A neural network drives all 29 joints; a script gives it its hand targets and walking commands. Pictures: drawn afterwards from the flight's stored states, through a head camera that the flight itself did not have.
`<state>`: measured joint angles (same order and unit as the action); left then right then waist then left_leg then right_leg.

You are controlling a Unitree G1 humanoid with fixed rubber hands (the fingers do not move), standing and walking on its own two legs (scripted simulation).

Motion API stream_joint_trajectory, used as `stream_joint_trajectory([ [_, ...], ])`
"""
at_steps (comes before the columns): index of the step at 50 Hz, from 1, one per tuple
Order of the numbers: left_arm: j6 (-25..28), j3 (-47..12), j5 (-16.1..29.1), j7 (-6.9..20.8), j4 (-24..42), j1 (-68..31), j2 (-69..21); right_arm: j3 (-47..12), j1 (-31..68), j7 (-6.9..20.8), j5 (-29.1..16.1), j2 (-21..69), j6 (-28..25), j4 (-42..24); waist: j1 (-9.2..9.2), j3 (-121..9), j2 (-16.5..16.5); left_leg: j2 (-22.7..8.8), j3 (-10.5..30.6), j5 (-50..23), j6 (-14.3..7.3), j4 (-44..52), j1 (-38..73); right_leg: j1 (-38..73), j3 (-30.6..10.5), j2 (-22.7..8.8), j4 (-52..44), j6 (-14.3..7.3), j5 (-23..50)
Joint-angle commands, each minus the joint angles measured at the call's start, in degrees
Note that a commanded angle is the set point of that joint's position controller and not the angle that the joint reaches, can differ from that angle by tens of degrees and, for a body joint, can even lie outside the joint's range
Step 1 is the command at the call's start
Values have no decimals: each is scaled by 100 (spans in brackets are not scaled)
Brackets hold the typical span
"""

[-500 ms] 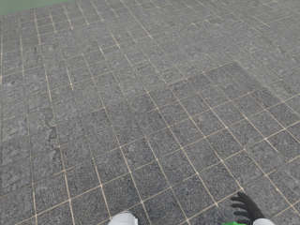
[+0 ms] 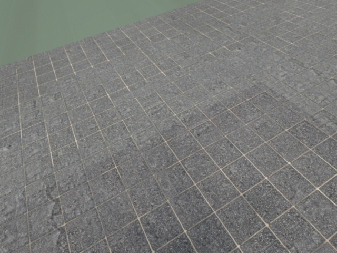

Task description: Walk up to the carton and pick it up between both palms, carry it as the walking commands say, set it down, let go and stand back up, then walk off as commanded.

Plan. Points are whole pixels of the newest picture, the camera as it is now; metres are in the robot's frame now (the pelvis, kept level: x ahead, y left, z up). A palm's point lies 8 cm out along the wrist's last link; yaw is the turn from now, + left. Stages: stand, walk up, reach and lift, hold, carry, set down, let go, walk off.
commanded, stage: walk off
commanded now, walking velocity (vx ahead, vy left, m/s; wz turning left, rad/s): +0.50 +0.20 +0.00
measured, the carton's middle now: out of the picture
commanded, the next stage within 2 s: stand in 1.50 s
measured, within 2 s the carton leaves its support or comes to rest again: neither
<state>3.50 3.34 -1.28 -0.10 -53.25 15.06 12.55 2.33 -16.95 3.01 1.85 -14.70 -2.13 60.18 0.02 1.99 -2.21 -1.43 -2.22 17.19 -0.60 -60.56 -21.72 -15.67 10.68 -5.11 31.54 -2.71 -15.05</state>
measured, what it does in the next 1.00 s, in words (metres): walks ahead: left foot, then right foot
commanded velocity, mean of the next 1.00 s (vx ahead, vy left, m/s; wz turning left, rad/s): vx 0.50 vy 0.20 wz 0.00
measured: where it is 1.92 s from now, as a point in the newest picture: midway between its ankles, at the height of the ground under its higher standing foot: (139, 147)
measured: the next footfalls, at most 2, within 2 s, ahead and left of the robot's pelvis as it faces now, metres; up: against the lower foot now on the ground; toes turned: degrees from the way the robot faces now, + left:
left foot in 0.36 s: +0.32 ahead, +0.22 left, +0.00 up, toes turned +10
right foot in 0.86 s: +0.61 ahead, +0.07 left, +0.00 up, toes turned -10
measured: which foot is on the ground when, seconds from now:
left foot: up 0.00-0.34, down 0.36-0.88, up 0.90-1.00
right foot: down 0.00-0.36, up 0.38-0.84, down 0.86-1.00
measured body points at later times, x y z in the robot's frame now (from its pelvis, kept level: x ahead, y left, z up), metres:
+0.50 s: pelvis +0.25 +0.13 +0.00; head +0.29 +0.13 +0.45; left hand +0.26 +0.39 -0.15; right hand +0.33 -0.13 -0.14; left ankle +0.28 +0.21 -0.74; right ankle +0.16 -0.03 -0.64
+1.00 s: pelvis +0.53 +0.14 +0.00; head +0.56 +0.12 +0.45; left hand +0.59 +0.41 -0.13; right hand +0.52 -0.10 -0.17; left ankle +0.44 +0.28 -0.64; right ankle +0.57 +0.07 -0.74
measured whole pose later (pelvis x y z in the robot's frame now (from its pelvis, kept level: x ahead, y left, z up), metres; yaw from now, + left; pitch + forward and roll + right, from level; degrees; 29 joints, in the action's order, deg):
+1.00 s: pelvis +0.53 +0.14 +0.00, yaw +1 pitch -2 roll +1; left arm 3.4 4.0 -1.3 -0.8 -57.0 11.4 11.8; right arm 3.5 -19.1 0.9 1.5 -12.2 -2.6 62.4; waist -0.2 4.7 -1.8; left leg -2.2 -1.9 16.0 -0.9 -66.4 -20.3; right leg -15.1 11.7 -2.5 29.6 -4.2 -13.2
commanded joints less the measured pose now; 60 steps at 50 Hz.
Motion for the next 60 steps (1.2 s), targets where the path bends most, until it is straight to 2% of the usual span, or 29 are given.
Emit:
stream_joint_trajectory([
  [1, 198, 100, 32, -5, -15, 510, 582, 83, -46, 75, 26, -132, 28, -249, 74, 147, 790, -576, 417, -745, 190, -168, -1295, 920, -1751, -1512, -2162, -150, 469],
  [4, 285, 105, 26, 10, -282, 1012, 678, 56, 270, 129, -21, 14, 143, -341, 95, 139, 736, -609, 162, -1164, 316, 211, -1462, 1082, -1038, -1315, -2064, -68, 1756],
  [9, 263, 129, -3, -28, -398, 1257, 642, -55, 1327, 237, -75, 124, 154, -717, 306, 503, 998, -593, -359, -1815, 461, 1983, -1254, 922, -517, -1106, -2218, -31, 1500],
  [13, 217, 266, -7, -56, -519, 1399, 895, -32, 1790, 240, -61, -14, 117, -919, 417, 547, 1250, -492, -501, -1548, 289, 2786, -600, 1025, -420, -1333, -2208, -82, 1485],
  [16, 98, 399, -53, -95, -567, 1232, 1074, 73, 1508, 170, 15, -250, 100, -873, 181, 440, 1280, -359, -526, -656, 4, 3059, -17, 1235, -370, -1584, -1687, -111, 2172],
  [17, 57, 405, -35, -99, -560, 1114, 1042, 140, 840, 130, 17, -347, 69, -663, -146, 139, 1028, -249, -634, -702, -115, 3395, 784, 1171, -139, -1482, -870, -59, 2734],
  [18, 31, 333, -17, -79, -535, 1202, 763, 244, -195, 54, 57, -594, 0, -282, -500, -524, 484, 3, -793, -469, -258, 3494, 2151, 807, 56, -1080, 487, 31, 2683],
  [19, 19, 175, 36, -23, -328, 1494, 140, 399, -1176, -23, 125, -1144, -71, -66, -765, -1486, -761, -1329, 734, 245, -603, 3534, 3915, -668, 47, -672, 2553, 228, 532],
  [20, 6, 168, 56, -3, -114, 1316, 81, 503, -1314, -127, -3, -1624, -30, -11, -864, -1772, -1898, -2192, 2566, 806, -1042, 4555, 4302, -2222, -276, 156, 3947, 341, -2213],
  [21, -19, 271, -7, -29, -12, 525, 459, 398, -872, -193, -52, -1241, -18, -91, -840, -1060, -952, -2069, 2354, 823, -945, 4765, 3652, -2697, -945, -139, 4549, 162, -1956],
  [23, 66, 268, -34, 45, 50, 132, 375, 273, -41, -230, -26, -657, -122, -221, -310, -326, -83, -1676, 1411, -254, -651, 4668, 2301, -2348, -1155, -631, 4092, 20, -672],
  [25, -48, 267, -143, 95, -135, 501, 237, 173, 285, -268, -34, -302, -196, -266, 31, -233, -167, -1358, 835, -950, -582, 4817, 1466, -1705, -1000, -662, 3815, 108, -266],
  [27, -178, 250, -155, 98, -148, 516, 125, 102, 162, -276, -36, -140, -278, -207, 124, -145, -256, -1273, 631, -1223, -741, 5053, 1239, -1757, -888, -674, 3691, 215, -44],
  [30, -284, 218, -91, 96, 111, -327, 176, 40, -214, -248, -27, -114, -320, -48, -21, 249, -199, -1199, 488, -1434, -854, 5327, 1447, -2330, -741, -719, 2874, 346, 378],
  [33, -286, 134, -7, 110, 368, -1089, 176, -2, -606, -222, -21, -165, -272, 101, -154, 420, -125, -995, 172, -2085, -781, 5370, 1707, -2204, -484, -462, 1703, 373, 661],
  [38, -207, 66, 63, 55, 576, -1739, 201, -20, -1152, -236, -2, -232, -235, 363, -277, 443, -192, -946, -171, -3507, -816, 4989, 2384, -1659, -138, -38, 737, 150, 690],
  [40, -145, 75, 47, 2, 537, -1556, 242, -4, -1164, -265, -5, -301, -211, 452, -98, 374, -229, -1009, -225, -4732, -816, 4464, 2606, -1235, -55, 162, 527, -15, 389],
  [41, -112, 105, 34, -38, 405, -1138, 298, 24, -1117, -292, -19, -385, -205, 478, 117, 198, -255, -1040, -251, -5442, -769, 3992, 2682, -781, -3, 320, 448, -103, 224],
  [42, -63, 154, 4, -78, 154, -409, 384, 58, -1018, -319, -67, -475, -195, 482, 489, -153, -88, -927, -448, -5591, -660, 3133, 2538, 121, 86, 475, 124, -179, 393],
  [43, 10, 258, -103, -138, -117, 624, 640, 81, -817, -347, -155, -555, -203, 409, 1001, -614, 77, -778, -602, -4700, -481, 1972, 1456, 1759, -338, 86, -279, -319, 715],
  [44, 35, 459, -249, -209, -280, 1500, 1392, 25, -961, -335, -255, -252, -220, 185, 1203, -1320, 1270, -173, -762, -1768, -206, -151, -403, 3410, -2983, -1911, -852, -746, -303],
  [45, -76, 479, -57, -171, -324, 1344, 1630, 176, -1204, -294, -159, -383, -208, 140, 816, -1539, 1451, 235, 233, 829, -148, -1235, -916, 3130, -4935, -2599, -1810, -1072, -382],
  [46, -101, 412, 7, -121, -242, 562, 1282, 225, -897, -276, -85, -434, -146, 118, 484, -669, 831, -102, 579, 540, -116, -1525, -1214, 2246, -4235, -2391, -1867, -989, -734],
  [47, -53, 280, 44, -72, -174, 130, 824, 191, -576, -226, -73, -224, -128, 56, 345, -152, 392, -292, 599, 90, -86, -1401, -1271, 1485, -3423, -2145, -1969, -908, -759],
  [49, 76, 107, 24, -63, -292, -68, 264, 143, -530, -191, 3, 187, -63, 43, 42, 306, 457, -603, 501, -424, 22, -797, -933, 631, -2171, -1589, -2164, -526, 176],
  [50, 137, 67, 5, -71, -390, 65, 184, 132, -632, -155, 36, 280, 3, 77, -29, 260, 536, -628, 462, -493, 98, -630, -733, 519, -1787, -1450, -2129, -394, 610],
  [53, 271, 79, 39, -50, -621, 681, 441, 117, -344, -44, 29, 294, 158, -120, -37, 265, 726, -672, 205, -880, 187, -143, -952, 523, -1101, -1224, -2039, -221, 1773],
  [57, 266, 106, 9, -22, -632, 981, 495, 22, 637, 129, -22, 279, 188, -523, 128, 516, 923, -750, -180, -1728, 377, 1113, -1208, 486, -673, -967, -2235, -123, 1651],
  [60, 264, 159, -6, -32, -637, 1228, 559, -22, 1280, 171, -72, 222, 137, -744, 324, 585, 972, -656, -428, -1972, 433, 2169, -1089, 753, -564, -1024, -2331, -99, 1578],
])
